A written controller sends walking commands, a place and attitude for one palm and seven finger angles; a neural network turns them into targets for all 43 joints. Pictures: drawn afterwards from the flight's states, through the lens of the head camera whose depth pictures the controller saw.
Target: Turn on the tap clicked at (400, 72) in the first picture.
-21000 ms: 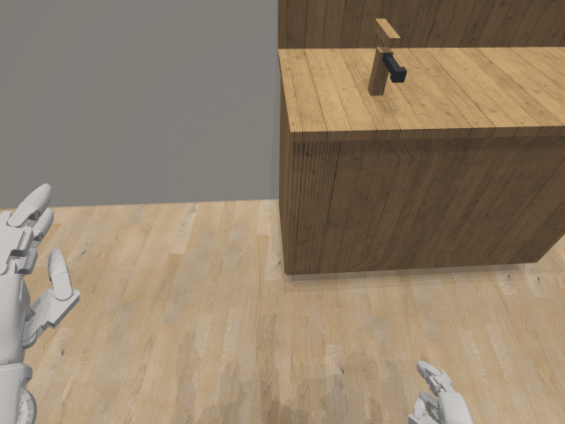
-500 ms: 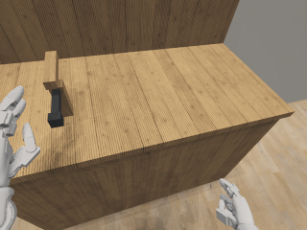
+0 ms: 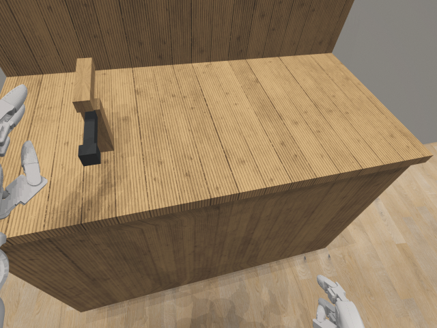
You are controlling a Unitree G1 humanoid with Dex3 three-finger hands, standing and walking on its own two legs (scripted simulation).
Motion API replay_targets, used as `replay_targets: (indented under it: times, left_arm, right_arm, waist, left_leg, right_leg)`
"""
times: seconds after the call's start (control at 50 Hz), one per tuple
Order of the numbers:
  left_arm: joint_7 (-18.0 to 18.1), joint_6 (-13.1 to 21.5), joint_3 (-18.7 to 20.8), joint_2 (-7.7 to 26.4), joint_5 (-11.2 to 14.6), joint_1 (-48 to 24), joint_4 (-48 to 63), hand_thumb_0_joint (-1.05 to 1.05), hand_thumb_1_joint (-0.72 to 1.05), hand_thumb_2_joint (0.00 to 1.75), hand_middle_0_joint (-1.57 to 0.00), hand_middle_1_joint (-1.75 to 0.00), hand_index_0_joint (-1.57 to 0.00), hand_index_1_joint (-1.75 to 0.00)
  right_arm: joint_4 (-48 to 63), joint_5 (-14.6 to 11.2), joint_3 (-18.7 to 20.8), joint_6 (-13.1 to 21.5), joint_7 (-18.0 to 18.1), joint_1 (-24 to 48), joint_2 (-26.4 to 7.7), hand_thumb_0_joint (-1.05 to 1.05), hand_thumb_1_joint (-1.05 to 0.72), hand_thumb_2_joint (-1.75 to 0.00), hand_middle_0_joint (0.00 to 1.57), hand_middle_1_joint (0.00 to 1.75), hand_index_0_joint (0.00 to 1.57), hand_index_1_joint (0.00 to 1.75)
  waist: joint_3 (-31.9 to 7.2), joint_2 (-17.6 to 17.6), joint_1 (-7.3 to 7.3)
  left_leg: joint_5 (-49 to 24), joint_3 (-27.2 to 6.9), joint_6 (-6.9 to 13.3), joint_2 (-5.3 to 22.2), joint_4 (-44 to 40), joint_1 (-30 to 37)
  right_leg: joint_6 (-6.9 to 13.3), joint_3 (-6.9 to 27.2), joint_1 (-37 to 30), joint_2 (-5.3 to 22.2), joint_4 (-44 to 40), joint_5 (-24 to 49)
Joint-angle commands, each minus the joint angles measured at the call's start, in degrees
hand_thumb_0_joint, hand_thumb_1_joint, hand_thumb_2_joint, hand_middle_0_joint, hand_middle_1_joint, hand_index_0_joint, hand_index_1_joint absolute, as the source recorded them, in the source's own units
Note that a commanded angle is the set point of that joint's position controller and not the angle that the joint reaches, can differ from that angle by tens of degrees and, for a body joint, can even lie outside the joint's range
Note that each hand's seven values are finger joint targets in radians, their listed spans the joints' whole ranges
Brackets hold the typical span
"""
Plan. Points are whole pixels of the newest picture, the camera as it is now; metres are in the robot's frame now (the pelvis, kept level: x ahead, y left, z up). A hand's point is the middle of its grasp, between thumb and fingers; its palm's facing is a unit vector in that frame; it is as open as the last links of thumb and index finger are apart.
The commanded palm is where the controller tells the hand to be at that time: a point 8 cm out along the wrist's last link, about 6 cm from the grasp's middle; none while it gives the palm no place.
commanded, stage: come to a stop and stand still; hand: left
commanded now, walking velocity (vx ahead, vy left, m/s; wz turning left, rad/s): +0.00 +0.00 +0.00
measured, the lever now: (89, 154) +0.34 +0.28 +0.11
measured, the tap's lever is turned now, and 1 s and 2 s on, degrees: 0 0 0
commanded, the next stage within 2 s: look again from close up in 0.80 s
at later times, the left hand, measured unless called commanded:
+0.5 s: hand (62, 195) +0.23 +0.25 +0.17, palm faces +0.40 -0.87 -0.29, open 7.4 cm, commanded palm +0.17 +0.28 +0.18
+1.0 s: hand (57, 199) +0.23 +0.25 +0.16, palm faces +0.38 -0.86 -0.34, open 7.4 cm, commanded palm +0.17 +0.29 +0.18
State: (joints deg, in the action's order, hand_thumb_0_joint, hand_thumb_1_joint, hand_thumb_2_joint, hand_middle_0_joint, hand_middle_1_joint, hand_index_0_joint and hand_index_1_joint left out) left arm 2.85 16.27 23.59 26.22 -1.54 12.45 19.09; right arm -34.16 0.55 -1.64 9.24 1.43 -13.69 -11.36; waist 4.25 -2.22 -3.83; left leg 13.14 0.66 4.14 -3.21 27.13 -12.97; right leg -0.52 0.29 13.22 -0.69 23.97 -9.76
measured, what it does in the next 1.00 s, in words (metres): stands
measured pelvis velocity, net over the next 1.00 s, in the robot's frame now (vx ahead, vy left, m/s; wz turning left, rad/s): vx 0.01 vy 0.01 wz -0.02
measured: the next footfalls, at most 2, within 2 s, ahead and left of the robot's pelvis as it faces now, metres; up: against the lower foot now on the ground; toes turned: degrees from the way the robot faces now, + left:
none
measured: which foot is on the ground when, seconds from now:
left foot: down 0.00-1.00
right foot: down 0.00-1.00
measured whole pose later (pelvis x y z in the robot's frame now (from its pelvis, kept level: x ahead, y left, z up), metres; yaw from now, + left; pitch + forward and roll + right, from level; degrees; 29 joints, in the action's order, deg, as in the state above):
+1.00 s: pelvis +0.01 +0.01 +0.00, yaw -1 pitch -2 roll -1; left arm 5.5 12.8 19.7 19.5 1.7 22.7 25.5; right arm -32.9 -0.5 -1.6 6.9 1.2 -11.8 -10.9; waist 3.9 -1.6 -2.3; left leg 13.4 1.8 4.5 -3.3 25.6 -10.0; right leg -1.2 1.5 10.5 -0.6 22.3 -9.4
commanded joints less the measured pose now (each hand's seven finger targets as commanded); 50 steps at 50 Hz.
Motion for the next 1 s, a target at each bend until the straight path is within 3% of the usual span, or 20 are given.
replay_targets:
  times: [0.0, 0.06, 0.12, 0.16, 0.18, 0.24, 0.34, 0.4, 0.48, 0.5, 0.58, 0.62, 0.68, 0.7, 0.78, 0.82, 0.88, 0.9, 0.98]
  left_arm:
    - [0.29, 3.11, -1.28, -0.52, 4.61, 2.70, 11.17, 0.00, 0.90, 0.90, -0.20, -0.30, -0.20, -0.30]
    - [1.67, 2.38, 0.18, 1.79, 4.60, 9.60, 16.32, 0.00, 0.90, 0.90, -0.20, -0.30, -0.20, -0.30]
    - [2.92, 1.83, 5.14, 5.19, 4.95, 9.52, 14.83, 0.00, 0.90, 0.90, -0.20, -0.30, -0.20, -0.30]
    - [3.03, 2.31, 6.75, 6.39, 4.98, 6.13, 14.98, 0.00, 0.90, 0.90, -0.20, -0.30, -0.20, -0.30]
    - [3.37, 2.55, 8.46, 9.04, 4.77, 2.99, 17.66, 0.00, 0.90, 0.90, -0.20, -0.30, -0.20, -0.30]
    - [3.02, 2.96, 4.72, 5.35, 4.34, 0.29, 16.78, 0.00, 0.90, 0.90, -0.20, -0.30, -0.20, -0.30]
    - [3.17, 2.57, 0.16, 1.42, 3.48, 0.33, 16.52, 0.00, 0.90, 0.90, -0.20, -0.30, -0.20, -0.30]
    - [3.37, 2.04, -0.64, 0.63, 3.16, 1.78, 15.57, 0.00, 0.90, 0.90, -0.20, -0.30, -0.20, -0.30]
    - [3.66, 1.48, 2.79, 3.69, 3.22, 4.12, 16.00, 0.00, 0.90, 0.90, -0.20, -0.30, -0.20, -0.30]
    - [3.46, 1.44, 1.48, 2.01, 3.36, 4.08, 15.34, 0.00, 0.90, 0.90, -0.20, -0.30, -0.20, -0.30]
    - [3.56, 1.34, 3.83, 4.54, 3.59, 4.79, 18.26, 0.00, 0.90, 0.90, -0.20, -0.30, -0.20, -0.30]
    - [3.39, 1.26, 2.38, 3.00, 3.70, 4.90, 18.88, 0.00, 0.90, 0.90, -0.20, -0.30, -0.20, -0.30]
    - [3.62, 1.12, 3.50, 4.29, 3.71, 5.60, 20.57, 0.00, 0.90, 0.90, -0.20, -0.30, -0.20, -0.30]
    - [3.47, 0.95, 2.01, 2.60, 3.80, 6.11, 19.39, 0.00, 0.90, 0.90, -0.20, -0.30, -0.20, -0.30]
    - [3.72, 0.41, 2.75, 3.68, 3.68, 6.21, 19.91, 0.00, 0.90, 0.90, -0.20, -0.30, -0.20, -0.30]
    - [3.60, 0.11, 0.97, 1.95, 3.73, 5.60, 18.84, 0.00, 0.90, 0.90, -0.20, -0.30, -0.20, -0.30]
    - [3.89, 0.01, 2.65, 3.64, 3.54, 5.13, 19.38, 0.00, 0.90, 0.90, -0.20, -0.30, -0.20, -0.30]
    - [3.75, -0.05, 1.21, 2.04, 3.58, 5.21, 18.46, 0.00, 0.90, 0.90, -0.20, -0.30, -0.20, -0.30]
    - [3.97, -0.12, 2.32, 3.46, 3.45, 5.26, 19.71, 0.00, 0.90, 0.90, -0.20, -0.30, -0.20, -0.30]
  right_arm:
    - [9.69, -1.69, 4.81, 4.52, -2.38, 2.96, -7.74, 0.00, -0.90, -0.90, 0.20, 0.30, 0.20, 0.30]
    - [10.69, -1.85, 4.33, 3.92, -2.95, 5.01, -7.78, 0.00, -0.90, -0.90, 0.20, 0.30, 0.20, 0.30]
    - [10.87, -1.81, 4.01, 3.20, -1.36, 6.21, -7.56, 0.00, -0.90, -0.90, 0.20, 0.30, 0.20, 0.30]
    - [10.79, -1.65, 3.83, 3.14, -0.15, 6.44, -7.35, 0.00, -0.90, -0.90, 0.20, 0.30, 0.20, 0.30]
    - [10.77, -1.70, 3.62, 3.00, 0.32, 7.59, -7.50, 0.00, -0.90, -0.90, 0.20, 0.30, 0.20, 0.30]
    - [10.45, -1.60, 3.24, 3.57, 0.92, 6.95, -6.83, 0.00, -0.90, -0.90, 0.20, 0.30, 0.20, 0.30]
    - [9.41, -1.36, 3.30, 4.42, 0.40, 6.26, -7.15, 0.00, -0.90, -0.90, 0.20, 0.30, 0.20, 0.30]
    - [9.05, -1.28, 3.27, 4.04, 0.06, 6.36, -7.26, 0.00, -0.90, -0.90, 0.20, 0.30, 0.20, 0.30]
    - [9.63, -1.32, 3.26, 3.06, 0.09, 6.98, -7.00, 0.00, -0.90, -0.90, 0.20, 0.30, 0.20, 0.30]
    - [9.65, -1.20, 3.21, 2.70, 0.14, 6.60, -7.07, 0.00, -0.90, -0.90, 0.20, 0.30, 0.20, 0.30]
    - [10.50, -1.38, 3.15, 2.34, 0.25, 7.51, -6.84, 0.00, -0.90, -0.90, 0.20, 0.30, 0.20, 0.30]
    - [10.57, -1.24, 3.27, 2.14, 0.26, 6.85, -6.86, 0.00, -0.90, -0.90, 0.20, 0.30, 0.20, 0.30]
    - [10.55, -1.37, 3.26, 2.16, 0.27, 7.27, -6.86, 0.00, -0.90, -0.90, 0.20, 0.30, 0.20, 0.30]
    - [10.41, -1.26, 3.26, 1.94, 0.26, 6.83, -6.98, 0.00, -0.90, -0.90, 0.20, 0.30, 0.20, 0.30]
    - [10.28, -1.48, 3.39, 1.70, 0.33, 7.24, -7.00, 0.00, -0.90, -0.90, 0.20, 0.30, 0.20, 0.30]
    - [10.24, -1.51, 3.52, 1.34, 0.33, 6.67, -7.14, 0.00, -0.90, -0.90, 0.20, 0.30, 0.20, 0.30]
    - [10.13, -1.62, 3.47, 1.12, 0.45, 7.42, -7.03, 0.00, -0.90, -0.90, 0.20, 0.30, 0.20, 0.30]
    - [10.04, -1.42, 3.40, 0.94, 0.47, 6.98, -7.02, 0.00, -0.90, -0.90, 0.20, 0.30, 0.20, 0.30]
    - [10.31, -1.66, 3.52, 1.01, 0.51, 7.56, -7.06, 0.00, -0.90, -0.90, 0.20, 0.30, 0.20, 0.30]
  waist:
    - [-15.30, 16.33, 1.93]
    - [-12.35, 3.45, 1.14]
    - [-9.64, -3.38, 1.54]
    - [-8.60, -2.18, 1.94]
    - [-7.93, 1.41, 2.10]
    - [-8.20, 6.93, 2.08]
    - [-8.18, 4.80, 2.15]
    - [-7.79, 5.80, 2.28]
    - [-8.33, 4.32, 1.97]
    - [-7.96, 4.00, 2.29]
    - [-8.74, 5.13, 2.03]
    - [-9.50, 4.96, 2.21]
    - [-10.97, 5.83, 2.10]
    - [-10.71, 5.68, 2.26]
    - [-10.14, 6.39, 2.11]
    - [-9.25, 5.33, 2.27]
    - [-8.96, 6.08, 2.12]
    - [-8.81, 5.22, 2.27]
    - [-8.17, 5.67, 2.15]
  left_leg:
    - [-20.39, -4.16, -4.67, 8.25, -4.12, 5.86]
    - [-10.11, -4.97, -3.31, 8.61, -6.23, -2.10]
    - [-0.98, -5.16, -2.90, 8.08, -7.30, -4.42]
    - [3.25, -5.45, -2.52, 7.28, -7.71, -4.12]
    - [3.78, -5.31, -2.32, 7.34, -8.02, -3.49]
    - [5.95, -5.43, -1.83, 7.46, -8.75, -3.59]
    - [2.44, -4.95, -2.40, 7.10, -8.12, -1.11]
    - [-1.35, -4.63, -3.11, 7.08, -8.18, -0.86]
    - [-3.74, -4.36, -3.34, 7.18, -7.94, -0.83]
    - [-3.94, -4.61, -3.53, 7.10, -8.27, -1.62]
    - [-5.10, -4.10, -3.51, 6.94, -8.06, -0.91]
    - [-7.19, -4.41, -3.71, 7.00, -7.72, -0.25]
    - [-11.04, -4.04, -4.13, 7.00, -6.91, 1.71]
    - [-11.71, -4.28, -4.40, 7.14, -7.13, 1.52]
    - [-11.18, -4.14, -4.57, 7.37, -7.11, 2.00]
    - [-9.88, -4.42, -4.81, 7.57, -7.80, 1.32]
    - [-6.68, -4.41, -4.51, 7.66, -8.62, 0.23]
    - [-5.47, -4.54, -4.27, 7.61, -8.76, -0.25]
    - [-2.82, -4.65, -4.11, 7.45, -9.42, -0.87]
  right_leg:
    - [3.27, 4.34, -6.96, 3.91, 2.50, 9.32]
    - [1.94, 3.95, -9.60, 3.40, 1.90, 6.53]
    - [1.24, 3.75, -8.16, 3.49, -0.34, 2.99]
    - [1.50, 5.43, -6.06, 3.72, -1.85, -0.52]
    - [1.59, 5.30, -5.27, 3.58, -1.57, -0.64]
    - [1.72, 5.22, -6.23, 3.48, -1.26, -0.76]
    - [1.77, 5.11, -5.97, 2.96, -2.44, 1.46]
    - [1.61, 4.00, -6.17, 2.63, -2.31, 3.83]
    - [1.41, 3.68, -7.65, 2.54, -2.56, 6.45]
    - [1.44, 3.30, -7.94, 2.56, -2.46, 6.25]
    - [1.32, 2.97, -8.97, 2.42, -2.43, 7.93]
    - [1.45, 2.93, -9.58, 2.48, -2.01, 9.35]
    - [1.31, 2.18, -9.85, 2.37, -1.61, 11.70]
    - [1.29, 1.90, -9.63, 2.39, -1.42, 11.26]
    - [1.24, 2.10, -9.17, 2.38, -1.66, 11.11]
    - [1.20, 2.06, -8.94, 2.33, -1.57, 9.65]
    - [1.01, 1.86, -9.47, 2.18, -1.81, 8.38]
    - [1.01, 1.76, -9.57, 2.28, -1.97, 7.72]
    - [1.06, 2.19, -9.65, 2.10, -2.33, 7.10]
